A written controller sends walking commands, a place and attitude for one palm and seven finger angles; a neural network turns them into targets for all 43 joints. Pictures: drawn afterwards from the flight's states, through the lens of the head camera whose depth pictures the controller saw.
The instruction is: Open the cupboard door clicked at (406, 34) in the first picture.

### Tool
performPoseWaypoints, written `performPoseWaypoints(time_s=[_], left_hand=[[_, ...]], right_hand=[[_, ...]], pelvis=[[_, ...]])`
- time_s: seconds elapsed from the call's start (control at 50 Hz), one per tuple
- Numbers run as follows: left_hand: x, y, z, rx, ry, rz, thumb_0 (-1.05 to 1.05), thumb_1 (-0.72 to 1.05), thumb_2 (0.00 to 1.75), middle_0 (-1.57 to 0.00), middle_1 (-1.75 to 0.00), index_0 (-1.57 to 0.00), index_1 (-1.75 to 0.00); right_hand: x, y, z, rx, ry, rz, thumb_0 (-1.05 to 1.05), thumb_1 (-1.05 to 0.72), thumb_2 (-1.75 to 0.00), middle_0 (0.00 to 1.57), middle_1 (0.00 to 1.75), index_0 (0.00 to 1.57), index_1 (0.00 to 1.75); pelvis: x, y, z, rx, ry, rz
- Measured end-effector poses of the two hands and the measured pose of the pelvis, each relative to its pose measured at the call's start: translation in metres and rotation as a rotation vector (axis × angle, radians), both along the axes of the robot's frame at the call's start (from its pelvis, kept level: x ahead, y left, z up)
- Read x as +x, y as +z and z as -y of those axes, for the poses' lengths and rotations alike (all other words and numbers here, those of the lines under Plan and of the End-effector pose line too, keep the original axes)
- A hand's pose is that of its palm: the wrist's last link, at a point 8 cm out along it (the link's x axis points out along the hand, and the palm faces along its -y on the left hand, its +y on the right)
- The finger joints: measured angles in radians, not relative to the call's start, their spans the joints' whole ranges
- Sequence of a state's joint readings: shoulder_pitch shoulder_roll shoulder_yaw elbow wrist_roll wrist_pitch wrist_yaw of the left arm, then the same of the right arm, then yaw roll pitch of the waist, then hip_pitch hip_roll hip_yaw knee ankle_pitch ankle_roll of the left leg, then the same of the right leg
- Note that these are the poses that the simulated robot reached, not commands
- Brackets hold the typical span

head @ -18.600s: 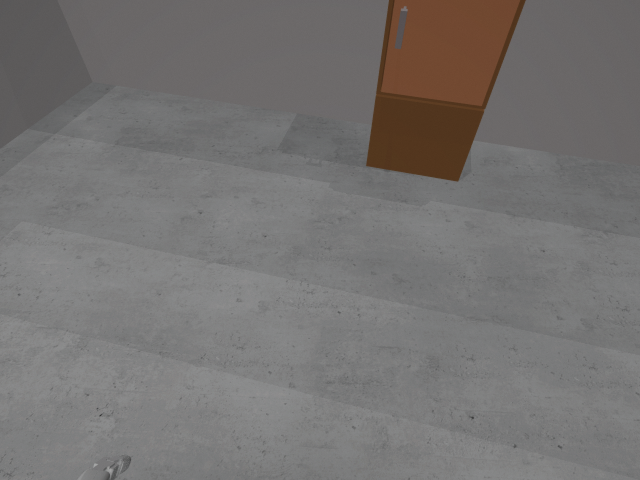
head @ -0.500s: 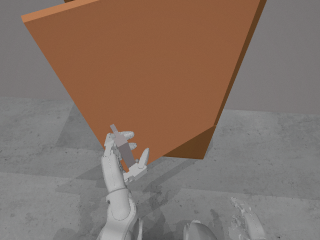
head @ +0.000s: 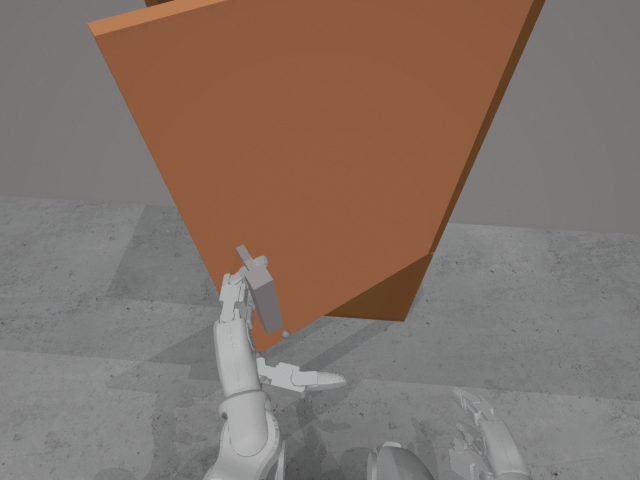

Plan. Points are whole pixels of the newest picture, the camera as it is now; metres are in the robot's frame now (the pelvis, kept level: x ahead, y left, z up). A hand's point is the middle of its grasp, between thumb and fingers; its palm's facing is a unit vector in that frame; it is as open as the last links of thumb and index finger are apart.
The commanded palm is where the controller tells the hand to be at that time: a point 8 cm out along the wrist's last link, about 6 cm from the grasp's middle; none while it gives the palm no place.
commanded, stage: open thumb and fingers to let go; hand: left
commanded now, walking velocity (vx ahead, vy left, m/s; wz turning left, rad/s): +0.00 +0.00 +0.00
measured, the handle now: (258, 290) +0.34 +0.10 +0.03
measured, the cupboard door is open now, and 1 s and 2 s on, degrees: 37 38 38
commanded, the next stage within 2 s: slide the hand sideways off the handle in 0.02 s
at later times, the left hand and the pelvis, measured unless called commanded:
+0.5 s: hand (272, 365) +0.25 +0.07 +0.04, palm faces -0.09 -0.99 +0.07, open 16.3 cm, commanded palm +0.22 +0.12 +0.03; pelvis -0.01 +0.02 -0.01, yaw -1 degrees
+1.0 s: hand (232, 399) +0.21 +0.11 +0.03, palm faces -0.08 -1.00 +0.00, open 16.3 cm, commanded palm +0.19 +0.17 +0.03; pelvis +0.00 +0.02 -0.02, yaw -1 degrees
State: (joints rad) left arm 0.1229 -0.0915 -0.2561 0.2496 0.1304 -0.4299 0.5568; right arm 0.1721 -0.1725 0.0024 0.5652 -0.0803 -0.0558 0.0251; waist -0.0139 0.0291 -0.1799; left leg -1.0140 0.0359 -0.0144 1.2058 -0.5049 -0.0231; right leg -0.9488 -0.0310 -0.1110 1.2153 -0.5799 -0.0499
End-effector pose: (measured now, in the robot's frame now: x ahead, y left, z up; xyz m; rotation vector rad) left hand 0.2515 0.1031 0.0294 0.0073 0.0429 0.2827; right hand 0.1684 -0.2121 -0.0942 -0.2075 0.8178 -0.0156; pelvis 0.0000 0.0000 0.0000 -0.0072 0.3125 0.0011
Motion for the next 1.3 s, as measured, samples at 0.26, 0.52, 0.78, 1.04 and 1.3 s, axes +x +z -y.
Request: performPoseWaypoints(time_s=[0.26, 0.52, 0.78, 1.04, 1.3], left_hand=[[-0.004, -0.002, -0.018, 0.078, -0.300, 0.034, -0.01, -0.49, 0.30, -0.24, -0.43, -0.17, -0.47], [-0.021, 0.003, -0.021, -0.072, -0.376, 0.041, -0.01, -0.50, 0.30, -0.12, -0.30, -0.15, -0.32], [-0.043, 0.002, -0.054, -0.023, -0.341, 0.014, -0.01, -0.50, 0.30, -0.14, -0.30, -0.15, -0.30], [-0.057, -0.004, -0.068, -0.009, -0.345, -0.024, -0.01, -0.50, 0.30, -0.15, -0.30, -0.15, -0.30], [-0.077, 0.000, -0.092, 0.005, -0.349, -0.033, -0.01, -0.50, 0.30, -0.15, -0.30, -0.15, -0.30]], right_hand=[[-0.009, -0.003, -0.006, 0.004, 0.009, 0.005, 0.01, -0.90, -0.90, 0.20, 0.30, 0.20, 0.30], [-0.022, 0.004, -0.004, -0.016, -0.055, 0.015, 0.01, -0.90, -0.90, 0.20, 0.30, 0.20, 0.30], [0.002, 0.004, -0.024, 0.015, -0.019, 0.049, 0.01, -0.90, -0.90, 0.20, 0.30, 0.20, 0.30], [0.014, 0.004, -0.017, -0.005, -0.020, 0.078, 0.01, -0.90, -0.90, 0.20, 0.30, 0.20, 0.30], [0.010, 0.001, 0.000, -0.031, -0.076, 0.084, 0.01, -0.90, -0.90, 0.20, 0.30, 0.20, 0.30]], pelvis=[[-0.011, -0.007, -0.006, -0.006, 0.009, 0.010], [-0.011, -0.009, -0.023, -0.009, -0.015, 0.010], [-0.006, -0.014, -0.026, -0.022, -0.011, -0.001], [-0.002, -0.020, -0.021, -0.023, -0.009, -0.013], [-0.002, -0.023, -0.015, -0.029, -0.009, -0.012]])
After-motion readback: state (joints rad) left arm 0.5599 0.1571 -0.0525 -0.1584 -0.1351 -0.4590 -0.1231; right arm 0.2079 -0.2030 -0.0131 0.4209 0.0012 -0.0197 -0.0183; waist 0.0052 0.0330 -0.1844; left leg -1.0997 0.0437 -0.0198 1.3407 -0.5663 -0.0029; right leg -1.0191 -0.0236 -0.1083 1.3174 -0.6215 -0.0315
